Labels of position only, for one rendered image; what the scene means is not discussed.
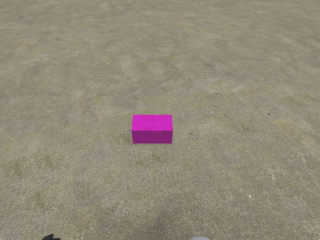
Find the carton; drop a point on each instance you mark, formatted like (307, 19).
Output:
(152, 129)

